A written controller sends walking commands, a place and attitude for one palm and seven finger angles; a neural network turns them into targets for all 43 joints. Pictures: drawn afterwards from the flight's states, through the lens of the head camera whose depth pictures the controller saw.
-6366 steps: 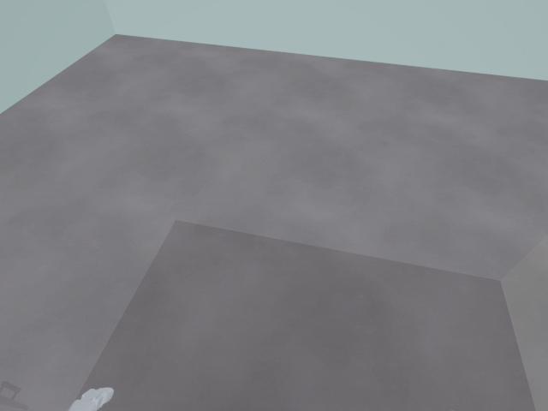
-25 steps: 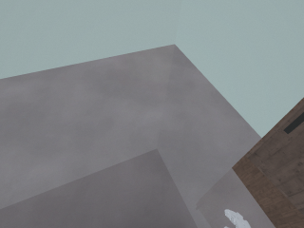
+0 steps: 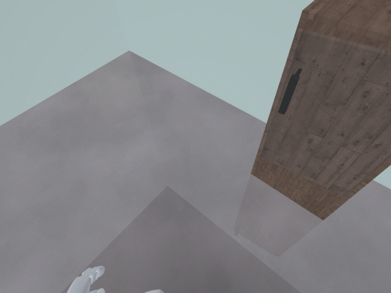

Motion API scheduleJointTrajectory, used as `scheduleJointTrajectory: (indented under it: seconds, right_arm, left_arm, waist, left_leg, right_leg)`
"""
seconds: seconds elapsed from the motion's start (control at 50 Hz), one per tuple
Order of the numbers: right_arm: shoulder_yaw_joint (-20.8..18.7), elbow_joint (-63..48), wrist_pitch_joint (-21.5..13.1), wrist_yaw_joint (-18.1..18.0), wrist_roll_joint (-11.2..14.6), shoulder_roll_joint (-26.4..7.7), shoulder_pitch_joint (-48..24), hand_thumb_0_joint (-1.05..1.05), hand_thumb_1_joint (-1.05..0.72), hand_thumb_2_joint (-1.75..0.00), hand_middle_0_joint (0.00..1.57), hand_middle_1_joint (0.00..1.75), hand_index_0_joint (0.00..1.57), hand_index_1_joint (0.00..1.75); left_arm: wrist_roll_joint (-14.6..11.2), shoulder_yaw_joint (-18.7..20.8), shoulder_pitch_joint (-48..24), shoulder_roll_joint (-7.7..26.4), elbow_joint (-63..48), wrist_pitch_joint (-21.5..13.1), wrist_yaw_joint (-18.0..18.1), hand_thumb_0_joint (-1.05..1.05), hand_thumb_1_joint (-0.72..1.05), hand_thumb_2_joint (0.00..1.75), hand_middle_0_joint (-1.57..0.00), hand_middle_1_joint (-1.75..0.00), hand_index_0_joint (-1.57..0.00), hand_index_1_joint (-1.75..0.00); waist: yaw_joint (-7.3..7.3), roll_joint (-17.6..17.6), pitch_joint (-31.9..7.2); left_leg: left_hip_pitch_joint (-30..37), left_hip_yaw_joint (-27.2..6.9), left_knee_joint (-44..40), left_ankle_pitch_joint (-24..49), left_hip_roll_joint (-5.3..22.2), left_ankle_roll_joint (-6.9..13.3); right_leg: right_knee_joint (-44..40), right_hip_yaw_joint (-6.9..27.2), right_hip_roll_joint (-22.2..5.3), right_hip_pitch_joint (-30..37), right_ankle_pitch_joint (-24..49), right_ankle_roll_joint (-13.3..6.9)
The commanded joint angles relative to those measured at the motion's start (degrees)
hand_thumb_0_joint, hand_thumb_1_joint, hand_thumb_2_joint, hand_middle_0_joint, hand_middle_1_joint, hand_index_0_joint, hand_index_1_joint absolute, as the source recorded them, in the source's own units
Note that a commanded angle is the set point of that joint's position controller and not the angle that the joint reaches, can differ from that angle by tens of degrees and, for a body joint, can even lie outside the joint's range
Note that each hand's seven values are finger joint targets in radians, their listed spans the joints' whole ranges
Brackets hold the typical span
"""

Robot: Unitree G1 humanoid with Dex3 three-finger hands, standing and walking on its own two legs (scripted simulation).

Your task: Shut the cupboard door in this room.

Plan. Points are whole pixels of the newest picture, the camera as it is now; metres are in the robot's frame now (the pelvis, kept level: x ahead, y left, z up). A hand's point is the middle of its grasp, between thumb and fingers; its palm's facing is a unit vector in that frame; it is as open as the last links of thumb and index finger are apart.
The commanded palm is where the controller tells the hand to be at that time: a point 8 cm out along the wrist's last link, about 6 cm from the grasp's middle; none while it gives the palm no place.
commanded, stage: turn to face it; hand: left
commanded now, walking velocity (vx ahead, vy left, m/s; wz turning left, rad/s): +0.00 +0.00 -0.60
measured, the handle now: (290, 91) +0.68 -0.27 -0.03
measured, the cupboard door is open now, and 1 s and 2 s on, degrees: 7 7 7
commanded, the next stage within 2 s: take the last steps up to it in 0.88 s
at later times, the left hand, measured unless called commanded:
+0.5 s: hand (100, 287) +0.15 +0.24 -0.16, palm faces -0.22 -0.96 -0.20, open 7.4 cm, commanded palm none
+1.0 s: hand (149, 264) +0.19 +0.13 -0.13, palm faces -0.49 -0.83 -0.27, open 7.4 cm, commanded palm none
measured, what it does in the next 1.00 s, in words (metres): steps on the spot, turning right: left foot, then right foot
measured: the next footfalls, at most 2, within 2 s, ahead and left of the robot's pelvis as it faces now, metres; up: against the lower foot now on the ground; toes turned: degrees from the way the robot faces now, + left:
left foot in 0.36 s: +0.09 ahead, +0.14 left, +0.00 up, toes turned -10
right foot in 0.82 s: -0.01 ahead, -0.09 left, +0.00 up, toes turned -31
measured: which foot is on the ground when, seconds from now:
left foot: up 0.00-0.34, down 0.36-0.82, up 0.84-1.00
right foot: down 0.00-0.36, up 0.38-0.80, down 0.82-1.00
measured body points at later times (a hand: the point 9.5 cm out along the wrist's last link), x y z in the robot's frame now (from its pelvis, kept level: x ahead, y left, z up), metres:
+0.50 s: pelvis +0.03 +0.05 +0.02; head +0.08 +0.08 +0.46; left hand +0.16 +0.29 -0.14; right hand +0.05 -0.21 -0.10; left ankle +0.05 +0.15 -0.72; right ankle -0.05 -0.08 -0.64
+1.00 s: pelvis +0.01 +0.01 +0.02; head +0.02 -0.03 +0.47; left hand +0.22 +0.17 -0.11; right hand -0.10 -0.22 -0.15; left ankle +0.06 +0.15 -0.64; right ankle -0.04 -0.06 -0.72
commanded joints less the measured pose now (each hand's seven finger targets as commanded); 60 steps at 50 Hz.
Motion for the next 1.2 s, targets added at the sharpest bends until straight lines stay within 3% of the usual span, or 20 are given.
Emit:
scheduleJointTrajectory:
  seconds: [0.0,0.08,0.24,0.3,0.32,0.34,0.36,0.38,0.42,0.48,0.66,0.76,0.78,0.8,0.82,0.84,0.86,0.96,1.12,1.18]
  right_arm:
    - [-0.5,-8.1,-2.0,-0.6,0.3,-4.4,-6.4,0.00,-0.90,-0.90,0.20,0.30,0.20,0.30]
    - [-0.7,-6.4,-1.4,0.2,0.1,-3.2,-3.5,0.00,-0.90,-0.90,0.20,0.30,0.20,0.30]
    - [-0.7,-8.8,-2.3,0.1,0.6,-2.7,-6.6,0.00,-0.90,-0.90,0.20,0.30,0.20,0.30]
    - [-0.7,-7.3,-3.1,-0.4,0.9,-2.9,-1.3,0.00,-0.90,-0.90,0.20,0.30,0.20,0.30]
    - [-1.0,-6.6,-3.7,-0.7,0.7,-5.3,0.6,0.00,-0.90,-0.90,0.20,0.30,0.20,0.30]
    - [-1.9,-6.9,-4.3,-0.8,-0.2,-10.9,1.8,0.00,-0.90,-0.90,0.20,0.30,0.20,0.30]
    - [-2.3,-7.3,-3.9,-0.9,-0.4,-13.0,3.6,0.00,-0.90,-0.90,0.20,0.30,0.20,0.30]
    - [-1.6,-8.4,-3.7,-1.0,-1.0,-12.3,1.9,0.00,-0.90,-0.90,0.20,0.30,0.20,0.30]
    - [-0.5,-9.3,-4.1,-1.6,-0.9,-8.3,-4.2,0.00,-0.90,-0.90,0.20,0.30,0.20,0.30]
    - [0.1,-8.8,-4.3,-1.8,-0.7,-6.2,-3.2,0.00,-0.90,-0.90,0.20,0.30,0.20,0.30]
    - [-1.2,-4.5,-3.6,-1.0,-0.8,-7.3,2.8,0.00,-0.90,-0.90,0.20,0.30,0.20,0.30]
    - [-1.7,-3.4,-3.2,-0.4,-0.4,-8.2,0.9,0.00,-0.90,-0.90,0.20,0.30,0.20,0.30]
    - [-1.6,-3.7,-3.2,-0.2,0.1,-7.0,-0.1,0.00,-0.90,-0.90,0.20,0.30,0.20,0.30]
    - [-0.5,-5.9,-3.0,0.1,0.6,-1.7,-1.4,0.00,-0.90,-0.90,0.20,0.30,0.20,0.30]
    - [-0.2,-6.6,-1.9,-0.4,0.4,-3.1,-4.2,0.00,-0.90,-0.90,0.20,0.30,0.20,0.30]
    - [-0.2,-6.1,-1.4,-0.3,0.5,-2.2,-3.3,0.00,-0.90,-0.90,0.20,0.30,0.20,0.30]
    - [-0.4,-5.5,-1.2,-0.3,0.3,-1.9,-3.3,0.00,-0.90,-0.90,0.20,0.30,0.20,0.30]
    - [-0.4,-1.7,-1.3,0.4,0.0,-1.5,0.4,0.00,-0.90,-0.90,0.20,0.30,0.20,0.30]
    - [-0.2,-3.7,-3.5,0.9,-0.7,-0.4,-4.2,0.00,-0.90,-0.90,0.20,0.30,0.20,0.30]
    - [0.2,-0.6,-5.1,0.4,-0.8,0.1,4.4,0.00,-0.90,-0.90,0.20,0.30,0.20,0.30]
  left_arm:
    - [-0.4,3.1,6.7,12.2,-2.2,-0.3,2.4,0.00,0.90,0.90,-0.20,-0.30,-0.20,-0.30]
    - [-0.2,2.4,3.4,10.7,-3.5,-0.9,2.1,0.00,0.90,0.90,-0.20,-0.30,-0.20,-0.30]
    - [0.5,3.3,4.1,12.2,-3.3,-0.3,1.4,0.00,0.90,0.90,-0.20,-0.30,-0.20,-0.30]
    - [0.0,3.4,1.8,11.4,-3.7,0.2,1.4,0.00,0.90,0.90,-0.20,-0.30,-0.20,-0.30]
    - [-0.5,2.8,1.9,9.2,-4.2,0.5,1.3,0.00,0.90,0.90,-0.20,-0.30,-0.20,-0.30]
    - [-1.1,2.1,4.0,5.5,-5.0,0.8,0.9,0.00,0.90,0.90,-0.20,-0.30,-0.20,-0.30]
    - [-0.7,1.8,2.3,5.8,-5.7,0.6,0.8,0.00,0.90,0.90,-0.20,-0.30,-0.20,-0.30]
    - [-0.3,2.4,2.0,6.7,-6.2,0.7,0.5,0.00,0.90,0.90,-0.20,-0.30,-0.20,-0.30]
    - [0.4,3.4,4.1,7.4,-3.4,1.4,-0.2,0.00,0.90,0.90,-0.20,-0.30,-0.20,-0.30]
    - [0.1,2.8,4.9,5.7,-2.4,1.8,-0.8,0.00,0.90,0.90,-0.20,-0.30,-0.20,-0.30]
    - [0.0,1.4,-0.3,3.2,-3.2,1.7,-0.8,0.00,0.90,0.90,-0.20,-0.30,-0.20,-0.30]
    - [0.0,1.4,4.8,4.3,-1.3,0.7,-0.2,0.00,0.90,0.90,-0.20,-0.30,-0.20,-0.30]
    - [0.3,2.0,9.3,7.3,-0.1,0.2,0.1,0.00,0.90,0.90,-0.20,-0.30,-0.20,-0.30]
    - [0.9,3.1,11.6,13.5,0.8,-0.6,1.0,0.00,0.90,0.90,-0.20,-0.30,-0.20,-0.30]
    - [-0.1,2.9,13.4,14.9,1.5,-0.5,1.6,0.00,0.90,0.90,-0.20,-0.30,-0.20,-0.30]
    - [-0.1,2.5,10.9,13.9,0.8,-0.4,1.9,0.00,0.90,0.90,-0.20,-0.30,-0.20,-0.30]
    - [0.1,2.8,7.2,11.4,0.3,-0.4,2.5,0.00,0.90,0.90,-0.20,-0.30,-0.20,-0.30]
    - [-0.2,1.1,3.7,7.0,-0.1,-1.6,2.4,0.00,0.90,0.90,-0.20,-0.30,-0.20,-0.30]
    - [0.4,2.1,7.9,7.9,2.4,-2.3,1.2,0.00,0.90,0.90,-0.20,-0.30,-0.20,-0.30]
    - [-0.1,2.1,5.4,6.9,2.9,-2.2,0.8,0.00,0.90,0.90,-0.20,-0.30,-0.20,-0.30]
  waist:
    - [4.01,-16.1,-7.8]
    - [1.26,-11.1,-8.8]
    - [2.15,-14.4,-7.3]
    - [-0.65,-14.0,-8.6]
    - [-1.37,-7.7,-9.6]
    - [-1.34,8.7,-10.8]
    - [-2.13,14.2,-10.1]
    - [-1.42,8.2,-8.2]
    - [1.84,8.1,-5.6]
    - [1.75,7.4,-7.1]
    - [-1.34,8.7,-7.4]
    - [1.68,6.0,-8.4]
    - [3.94,-0.4,-10.3]
    - [5.09,-19.8,-9.7]
    - [6.54,-18.3,-8.9]
    - [4.74,-14.0,-6.5]
    - [3.22,-15.9,-5.1]
    - [0.22,-12.2,-7.4]
    - [2.89,-12.1,-4.1]
    - [-1.41,-9.7,-4.6]
  left_leg:
    - [-20.1,-9.6,16.8,2.4,-0.7,-1.5]
    - [-12.0,-8.5,10.1,9.1,-2.5,-2.4]
    - [-5.7,-7.8,-8.3,7.0,-6.0,-1.7]
    - [6.3,-7.3,-23.6,16.1,-7.3,-1.0]
    - [14.2,-9.7,-30.9,19.3,-3.7,-0.1]
    - [19.5,-24.9,-36.5,21.2,10.7,4.5]
    - [15.4,-32.1,-37.7,27.0,19.6,10.1]
    - [9.5,-30.5,-37.9,27.0,20.2,13.0]
    - [8.0,-21.1,-37.3,33.6,14.0,10.1]
    - [12.9,-10.0,-33.9,45.7,9.0,8.3]
    - [15.9,-5.4,-31.5,46.3,11.7,10.9]
    - [8.5,-3.3,-24.5,38.0,11.0,7.2]
    - [3.5,0.1,-17.6,28.5,7.8,3.9]
    - [-11.3,4.2,-5.0,-0.4,-1.6,0.2]
    - [-12.6,-3.7,5.3,-7.7,-3.5,0.2]
    - [-14.0,-7.6,10.7,-3.7,-3.0,0.6]
    - [-16.4,-8.9,12.5,-0.4,-2.7,0.6]
    - [-11.0,-8.4,8.9,10.3,-3.5,-0.9]
    - [-7.5,-5.7,-11.0,6.0,-4.5,0.5]
    - [9.7,-3.2,-27.7,15.3,-6.3,1.4]
  right_leg:
    - [-14.1,20.5,-17.3,17.1,40.0,-11.1]
    - [-14.7,15.3,-12.5,9.0,33.9,-9.0]
    - [-13.9,23.2,-11.4,5.5,25.9,-9.4]
    - [-9.5,23.8,-8.5,-0.6,23.0,-5.5]
    - [-5.6,20.8,-4.6,-6.2,16.3,-2.6]
    - [5.5,13.0,3.6,-14.8,-1.9,1.1]
    - [18.8,6.9,3.2,-15.2,-16.0,2.7]
    - [26.7,8.2,0.8,-13.8,-14.9,2.8]
    - [33.4,7.8,-0.2,-15.4,-7.9,4.0]
    - [33.5,5.1,-0.5,-15.5,-3.5,5.0]
    - [13.4,-0.6,-1.4,-8.6,-5.3,3.7]
    - [-8.0,-1.8,-0.3,6.8,7.4,1.1]
    - [-14.5,4.0,-4.9,14.3,16.2,-0.4]
    - [-18.3,22.7,-19.2,21.1,31.6,-5.7]
    - [-18.2,25.9,-23.8,14.9,38.2,-11.6]
    - [-19.1,22.6,-22.1,11.5,28.7,-12.9]
    - [-19.8,22.4,-19.1,10.7,25.0,-11.8]
    - [-17.8,11.4,-11.9,9.7,30.5,-8.3]
    - [-22.8,19.0,-12.9,9.8,1.9,-12.1]
    - [-16.7,15.6,-8.8,0.5,-3.5,-8.7]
